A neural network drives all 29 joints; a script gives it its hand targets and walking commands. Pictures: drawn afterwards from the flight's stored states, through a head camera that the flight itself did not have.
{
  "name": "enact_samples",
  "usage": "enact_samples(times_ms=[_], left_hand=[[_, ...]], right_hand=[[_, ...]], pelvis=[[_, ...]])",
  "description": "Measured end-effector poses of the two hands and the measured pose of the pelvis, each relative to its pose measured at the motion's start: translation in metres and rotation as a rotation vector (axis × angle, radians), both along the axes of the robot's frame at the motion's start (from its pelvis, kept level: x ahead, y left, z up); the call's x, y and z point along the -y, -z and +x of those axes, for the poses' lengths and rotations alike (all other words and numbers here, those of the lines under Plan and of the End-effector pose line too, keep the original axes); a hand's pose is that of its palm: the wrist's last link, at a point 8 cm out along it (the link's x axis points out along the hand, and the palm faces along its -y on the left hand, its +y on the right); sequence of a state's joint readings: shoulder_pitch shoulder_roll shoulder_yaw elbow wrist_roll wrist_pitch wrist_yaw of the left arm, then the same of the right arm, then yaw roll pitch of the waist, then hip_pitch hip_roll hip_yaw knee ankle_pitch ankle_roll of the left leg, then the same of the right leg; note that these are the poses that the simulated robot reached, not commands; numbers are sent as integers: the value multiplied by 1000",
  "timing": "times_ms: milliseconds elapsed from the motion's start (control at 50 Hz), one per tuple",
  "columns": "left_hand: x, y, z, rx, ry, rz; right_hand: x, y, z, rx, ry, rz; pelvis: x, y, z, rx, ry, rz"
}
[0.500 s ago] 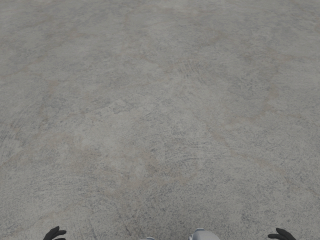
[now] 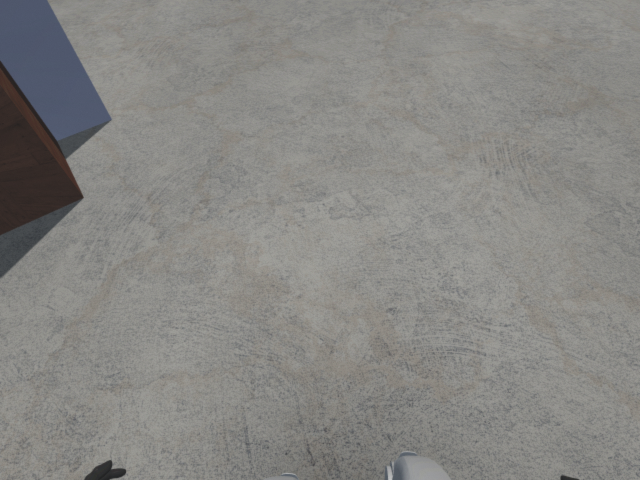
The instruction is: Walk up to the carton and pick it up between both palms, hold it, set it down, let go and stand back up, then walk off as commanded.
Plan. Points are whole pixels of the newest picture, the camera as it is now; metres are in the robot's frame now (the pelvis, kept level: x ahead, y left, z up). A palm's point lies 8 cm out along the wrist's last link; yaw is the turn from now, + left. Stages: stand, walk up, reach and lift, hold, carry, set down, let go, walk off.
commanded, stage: walk up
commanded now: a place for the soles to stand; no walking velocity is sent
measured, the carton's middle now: out of the picture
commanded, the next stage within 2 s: none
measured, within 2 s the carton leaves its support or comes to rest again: neither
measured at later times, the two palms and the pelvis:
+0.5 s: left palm out of the picture +0.09 +0.38 -0.08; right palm (461, 344) +0.32 -0.18 -0.09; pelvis +0.10 +0.06 +0.00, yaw +18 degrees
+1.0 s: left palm out of the picture +0.16 +0.45 -0.08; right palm (380, 268) +0.47 -0.08 -0.11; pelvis +0.23 +0.13 -0.02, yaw +29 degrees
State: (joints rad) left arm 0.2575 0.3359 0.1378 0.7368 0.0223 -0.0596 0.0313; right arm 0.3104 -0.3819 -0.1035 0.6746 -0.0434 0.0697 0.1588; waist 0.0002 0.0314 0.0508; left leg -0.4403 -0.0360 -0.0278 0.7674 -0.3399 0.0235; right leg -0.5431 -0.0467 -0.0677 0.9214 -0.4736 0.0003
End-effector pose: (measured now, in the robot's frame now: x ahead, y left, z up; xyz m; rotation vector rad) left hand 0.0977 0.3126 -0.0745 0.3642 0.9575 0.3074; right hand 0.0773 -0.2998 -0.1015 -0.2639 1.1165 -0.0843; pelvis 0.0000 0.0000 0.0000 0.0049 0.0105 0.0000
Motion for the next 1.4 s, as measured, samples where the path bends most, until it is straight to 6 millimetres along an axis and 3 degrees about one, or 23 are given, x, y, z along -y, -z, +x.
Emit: enact_samples(times_ms=[100, 220, 340, 440, 560, 660, 740, 900, 980, 1060, 1280, 1340, 1400], left_hand=[[4, -9, 3, 11, 10, 30], [-14, -24, -1, 65, -98, 51], [-40, -16, -9, 77, -206, 40], [-65, 6, -15, 30, -286, 2], [-72, 10, 5, -4, -290, -29], [-71, 9, 31, -12, -282, -18], [-72, 8, 50, 11, -274, 10], [-108, -6, 62, 69, -389, 44], [-132, 5, 64, 65, -442, 33], [-151, 18, 75, 23, -474, -7], [-165, 18, 137, -19, -469, -28], [-167, 17, 159, 11, -459, 1], [-169, 12, 170, 20, -465, 14]], right_hand=[[-3, 9, 26, -6, -40, 26], [-24, 4, 92, 55, -143, 41], [-63, -8, 170, 125, -255, 27], [-105, -13, 226, 194, -342, 9], [-118, -11, 247, 151, -361, -17], [-112, 3, 253, 72, -356, -17], [-114, 18, 270, 40, -361, -11], [-172, 7, 351, 129, -447, 13], [-210, 3, 387, 159, -504, -2], [-236, 6, 406, 166, -532, -8], [-231, 13, 434, 25, -521, -72], [-232, 23, 453, 17, -526, -61], [-248, 27, 482, 40, -538, -40]], pelvis=[[5, 0, 18, 9, -44, 0], [-3, -5, 42, 52, -144, -5], [-24, -2, 67, 63, -243, -29], [-53, 7, 88, 54, -308, -27], [-68, 4, 115, 5, -330, -14], [-68, 6, 143, -20, -340, 7], [-70, 13, 168, 8, -364, 5], [-100, 9, 208, 77, -450, -8], [-126, 14, 226, 75, -500, -28], [-152, 19, 244, 58, -519, -20], [-172, 14, 307, -26, -532, 4], [-172, 20, 329, -15, -539, 17], [-177, 20, 345, 26, -559, 17]])
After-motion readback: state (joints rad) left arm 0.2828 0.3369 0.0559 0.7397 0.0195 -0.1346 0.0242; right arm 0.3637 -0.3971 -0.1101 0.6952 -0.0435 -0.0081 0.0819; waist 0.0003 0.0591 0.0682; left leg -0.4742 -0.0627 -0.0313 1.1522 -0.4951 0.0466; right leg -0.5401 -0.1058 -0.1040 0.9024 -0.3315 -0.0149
